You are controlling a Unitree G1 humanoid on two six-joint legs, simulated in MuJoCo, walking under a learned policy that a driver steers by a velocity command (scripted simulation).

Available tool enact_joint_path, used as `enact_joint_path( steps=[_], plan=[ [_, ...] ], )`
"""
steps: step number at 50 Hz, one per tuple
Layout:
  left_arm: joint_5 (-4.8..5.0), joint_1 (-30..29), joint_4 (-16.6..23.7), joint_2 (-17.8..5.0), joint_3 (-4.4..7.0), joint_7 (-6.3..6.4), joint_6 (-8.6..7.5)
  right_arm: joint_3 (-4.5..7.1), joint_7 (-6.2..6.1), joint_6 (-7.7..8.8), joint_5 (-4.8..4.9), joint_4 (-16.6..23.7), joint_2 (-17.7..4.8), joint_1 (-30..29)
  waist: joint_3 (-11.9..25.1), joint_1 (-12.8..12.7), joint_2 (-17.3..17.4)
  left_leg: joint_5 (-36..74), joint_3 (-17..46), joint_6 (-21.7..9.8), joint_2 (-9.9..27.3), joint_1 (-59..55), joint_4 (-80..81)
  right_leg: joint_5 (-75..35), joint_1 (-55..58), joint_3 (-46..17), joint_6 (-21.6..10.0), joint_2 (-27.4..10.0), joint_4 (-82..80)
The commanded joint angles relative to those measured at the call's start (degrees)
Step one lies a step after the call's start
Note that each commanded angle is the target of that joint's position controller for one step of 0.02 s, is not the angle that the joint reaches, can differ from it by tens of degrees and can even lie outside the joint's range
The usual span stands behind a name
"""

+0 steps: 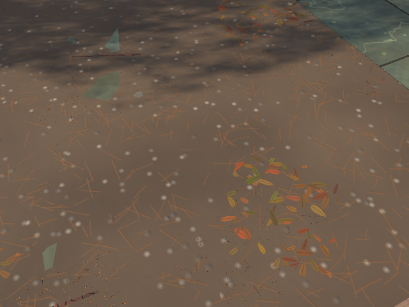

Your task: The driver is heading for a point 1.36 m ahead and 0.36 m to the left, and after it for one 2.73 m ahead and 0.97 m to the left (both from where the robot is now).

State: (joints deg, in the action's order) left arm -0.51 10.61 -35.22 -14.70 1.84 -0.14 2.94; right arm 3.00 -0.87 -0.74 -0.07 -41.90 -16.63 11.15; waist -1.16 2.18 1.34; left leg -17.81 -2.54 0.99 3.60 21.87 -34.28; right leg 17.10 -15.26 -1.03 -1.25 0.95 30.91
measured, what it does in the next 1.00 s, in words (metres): walks ahead: left foot, then right foot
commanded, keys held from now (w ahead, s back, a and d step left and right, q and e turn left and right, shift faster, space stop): shift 0.08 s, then w+shift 0.92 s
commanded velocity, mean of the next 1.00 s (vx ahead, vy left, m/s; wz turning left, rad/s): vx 0.69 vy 0.00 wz -0.05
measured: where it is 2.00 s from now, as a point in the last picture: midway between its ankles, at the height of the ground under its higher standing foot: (193, 166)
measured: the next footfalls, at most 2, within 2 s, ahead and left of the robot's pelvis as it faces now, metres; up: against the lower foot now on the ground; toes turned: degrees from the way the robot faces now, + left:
left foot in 0.40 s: +0.09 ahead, +0.15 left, +0.00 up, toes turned +0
right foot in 0.88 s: +0.57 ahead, -0.09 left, +0.00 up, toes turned -2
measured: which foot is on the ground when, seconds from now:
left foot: up 0.00-0.38, down 0.40-0.90, up 0.92-1.00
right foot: down 0.00-0.40, up 0.42-0.86, down 0.88-1.00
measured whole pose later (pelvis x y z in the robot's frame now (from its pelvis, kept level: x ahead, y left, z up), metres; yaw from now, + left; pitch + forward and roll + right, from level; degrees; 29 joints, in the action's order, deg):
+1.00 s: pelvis +0.45 +0.01 -0.01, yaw -1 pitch +2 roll -2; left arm 0.0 9.9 -38.8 -15.2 2.5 -2.3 -5.5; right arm 0.0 0.2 5.8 2.4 -49.3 -15.2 22.1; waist -3.0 0.9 1.5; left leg -19.6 5.1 -5.3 2.3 14.5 -74.2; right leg 10.2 -24.9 4.8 -3.6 3.4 33.5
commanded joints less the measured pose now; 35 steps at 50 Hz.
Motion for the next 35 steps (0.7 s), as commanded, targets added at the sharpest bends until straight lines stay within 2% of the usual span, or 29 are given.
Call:
enact_joint_path(
  steps=[1, 2, 3, 4, 5, 6, 7, 8, 9, 12, 15, 17, 18, 19, 20, 21, 22, 23, 25, 27, 29, 31, 33, 35],
  plan=[
    [-2.30, 1.48, 3.73, -8.91, 2.31, -0.04, -2.07, 1.62, -0.40, 1.38, -0.45, 5.46, -6.80, -4.99, 4.98, -3.62, -12.02, -14.13, 4.21, 1.55, -0.20, 8.04, -15.59, -21.03, 4.84, -20.03, -15.00, -19.68, -13.58],
    [-1.96, -0.95, 3.07, -7.25, 1.85, 0.02, -2.96, 1.93, -0.50, 0.84, -0.08, 4.24, -6.54, -3.61, 4.22, -2.22, -11.21, -11.44, 4.77, 1.94, -0.22, 7.88, -17.76, -20.04, 3.96, -16.53, -12.90, -16.75, -13.28],
    [-1.19, -2.52, 3.01, -7.15, 1.78, 0.03, -3.53, 2.13, -0.79, 0.18, -0.32, 2.53, -6.18, -1.54, 3.81, -1.58, -10.51, -9.21, 4.78, 2.64, -0.18, 7.32, -18.98, -21.00, 3.74, -13.89, -11.25, -14.49, -12.72],
    [-0.61, -3.86, 2.64, -6.71, 1.62, 0.11, -3.85, 2.24, -0.91, -0.25, -0.72, 1.92, -6.12, -0.21, 3.48, -0.94, -10.42, -6.87, 5.17, 3.34, 0.07, 6.21, -19.77, -25.56, 3.17, -12.46, -10.73, -13.73, -11.92],
    [0.00, -0.66, 1.26, -6.71, 1.76, 0.32, -3.73, 1.88, -0.46, -0.04, -0.71, 1.05, -5.25, 1.65, 5.77, -1.60, -9.87, -4.50, 3.22, 3.54, -0.73, 6.04, -20.18, -14.15, 4.98, -12.07, -10.53, -12.40, -13.91],
    [0.96, 3.46, -0.04, -9.04, 2.73, 0.35, -3.49, 1.90, 0.15, 0.47, 0.23, 1.32, -5.57, 0.53, 4.96, -3.86, -11.14, -3.34, 1.53, 2.93, -1.43, 9.61, -20.77, 4.24, 7.58, -14.99, -11.00, -12.56, -17.04],
    [1.33, 5.16, -0.73, -9.83, 3.00, 0.45, -3.55, 1.97, 0.53, 1.09, 1.23, 2.56, -5.91, -2.51, 2.10, -5.09, -12.33, -2.51, 2.24, 1.80, -0.77, 14.08, -18.85, 15.89, 8.65, -19.27, -11.36, -13.99, -19.94],
    [1.18, 5.65, -0.95, -9.73, 2.96, 0.67, -3.92, 1.93, 0.78, 1.87, 1.85, 3.52, -6.06, -5.22, -0.46, -5.66, -12.32, -1.96, 3.01, 0.64, -0.14, 16.90, -16.12, 20.00, 9.44, -22.08, -11.56, -15.49, -21.90],
    [1.06, 6.07, -1.14, -9.54, 2.99, 0.89, -4.50, 1.75, 1.07, 2.85, 1.94, 3.90, -5.69, -6.56, -1.41, -5.93, -11.41, -1.36, 3.50, -0.39, 0.24, 17.64, -12.83, 19.32, 10.60, -22.84, -11.50, -16.29, -22.60],
    [1.76, 6.32, -1.46, -10.26, 3.49, 1.05, -6.00, 1.25, 1.90, 5.39, 1.53, 3.34, -4.33, -6.25, 0.10, -5.54, -10.07, -0.11, 2.73, -2.09, -0.05, 12.25, -5.00, 14.46, 10.52, -20.05, -10.96, -16.03, -22.62],
    [2.46, 4.81, -1.17, -10.94, 3.74, 0.24, -6.48, 0.71, 2.48, 6.31, 1.83, 2.82, -3.77, -4.86, -0.61, -3.97, -9.83, 0.75, 0.51, -2.93, -1.39, 2.95, 0.51, 12.14, 3.29, -16.78, -10.92, -14.79, -22.02],
    [2.91, 3.77, -0.97, -10.72, 3.62, -0.20, -6.28, 0.39, 2.63, 6.67, 1.75, 2.01, -3.38, -1.97, -0.10, -1.66, -7.87, 4.86, -1.23, -3.85, -2.29, -4.70, 5.42, 12.49, -1.48, -14.70, -10.03, -13.76, -18.96],
    [2.67, 3.52, -0.84, -9.85, 3.29, -0.33, -6.17, 0.53, 2.47, 6.76, 1.73, 0.73, -3.71, 1.56, 1.05, 0.09, -6.59, 5.03, -2.14, -4.10, -3.21, -10.66, 6.02, 13.06, -4.98, -13.33, -9.16, -12.47, -15.85],
    [2.08, 2.60, -0.34, -7.71, 2.49, -0.47, -6.27, 0.95, 2.08, 6.80, 2.01, -1.26, -4.61, 7.86, 2.98, 2.82, -5.11, 3.97, -1.60, -4.58, -2.72, -19.18, 5.65, 12.90, -10.49, -11.32, -7.80, -10.62, -10.38],
    [1.28, -0.44, 1.20, -3.57, 1.15, -0.75, -6.81, 1.88, 1.48, 6.99, 1.72, -3.21, -7.71, 16.94, 4.65, 6.96, 2.39, -4.29, 9.63, -7.03, 4.74, -29.55, 10.21, 9.20, -20.48, -5.69, -4.44, -5.41, 6.61],
    [1.78, -0.92, 5.20, -0.19, 0.00, -0.79, -8.63, 3.53, 1.64, 7.02, 0.74, -2.74, -15.14, 20.86, 6.31, 6.94, 16.47, -23.08, 35.79, -14.93, 17.87, -38.21, 19.24, 10.79, -37.52, 0.33, -1.39, -0.03, 27.72],
    [3.34, -2.66, 5.89, -4.26, 0.81, -0.53, -9.56, 3.07, 2.07, 7.45, 0.39, -1.96, -13.02, 19.13, 4.18, 6.68, 10.36, -35.01, 45.41, -18.55, 20.98, -36.12, 22.50, 10.18, -46.70, -4.56, -1.82, -2.69, 38.44],
    [3.64, -3.89, 6.04, -5.99, 1.22, -0.62, -9.80, 2.10, 2.22, 7.73, 0.32, -0.88, -10.33, 16.15, 0.43, 5.25, 7.07, -31.79, 41.47, -16.97, 19.67, -34.04, 22.21, 4.74, -50.88, -5.08, -2.50, -4.97, 42.03],
    [1.58, -1.79, 4.64, -5.32, 1.03, -0.88, -9.50, 0.79, 2.44, 7.25, 0.02, 0.28, -7.43, 12.64, -0.19, 2.04, 3.73, -22.17, 31.28, -14.83, 14.86, -27.20, 22.26, -2.06, -47.13, -4.10, -1.79, -7.76, 40.39],
    [1.73, -0.70, 4.09, -4.92, 1.21, -1.21, -8.64, -0.08, 2.29, 7.07, -0.40, 0.48, -5.72, 10.80, -2.76, -0.47, 4.71, -16.60, 24.96, -13.58, 11.08, -18.93, 25.48, -7.66, -42.05, -3.31, -0.46, -8.59, 37.25],
    [1.70, -1.47, 3.93, -4.47, 1.17, -0.93, -7.93, -0.22, 1.87, 7.25, -0.16, -0.24, -5.75, 11.33, -4.35, -0.87, 4.13, -9.66, 20.27, -13.68, 9.45, -16.14, 28.05, -13.49, -41.43, -2.20, 1.06, -8.13, 34.73],
    [1.38, -4.67, 4.44, -4.07, 0.98, -0.87, -8.00, -0.56, 1.31, 7.18, 0.04, -1.49, -5.24, 12.84, -5.71, -0.19, 3.01, -0.81, 14.99, -12.83, 7.98, -14.98, 29.58, -19.11, -39.76, -0.81, 1.75, -7.57, 28.63],
    [1.41, -9.61, 5.35, -2.82, 0.41, -1.52, -8.59, -0.98, 0.85, 7.18, 0.22, -3.19, -4.80, 15.51, -6.48, 1.52, 3.14, 6.84, 10.14, -11.71, 6.69, -14.42, 31.25, -24.49, -35.30, 1.76, 1.57, -6.48, 21.27],
    [1.94, -14.55, 6.51, -1.77, -0.02, -2.64, -9.24, -1.29, 0.62, 7.03, 0.60, -4.92, -4.83, 18.77, -7.72, 3.20, 2.71, 11.34, 7.97, -11.40, 7.16, -16.86, 32.63, -27.20, -32.37, 3.09, 0.99, -5.40, 13.95]
  ],
)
